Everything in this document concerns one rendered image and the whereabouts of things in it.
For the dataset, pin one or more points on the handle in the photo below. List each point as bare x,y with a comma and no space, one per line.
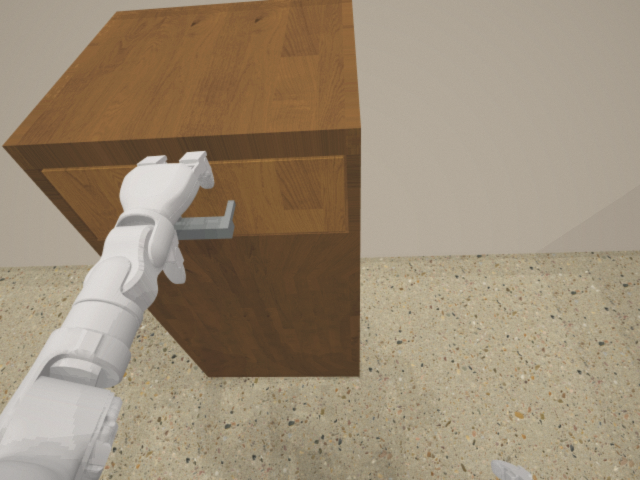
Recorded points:
195,228

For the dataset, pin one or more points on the left robot forearm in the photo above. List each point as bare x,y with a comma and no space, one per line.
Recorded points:
92,345

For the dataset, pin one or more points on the drawer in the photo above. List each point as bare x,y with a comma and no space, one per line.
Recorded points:
276,195

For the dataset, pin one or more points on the left robot hand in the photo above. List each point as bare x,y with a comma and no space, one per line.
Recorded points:
168,189

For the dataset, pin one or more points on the cabinet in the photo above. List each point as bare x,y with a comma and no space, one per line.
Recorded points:
246,80

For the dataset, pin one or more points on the right robot hand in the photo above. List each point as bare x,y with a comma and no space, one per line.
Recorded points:
508,471

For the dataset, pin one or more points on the robot left upper arm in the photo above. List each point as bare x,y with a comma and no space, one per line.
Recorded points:
61,431

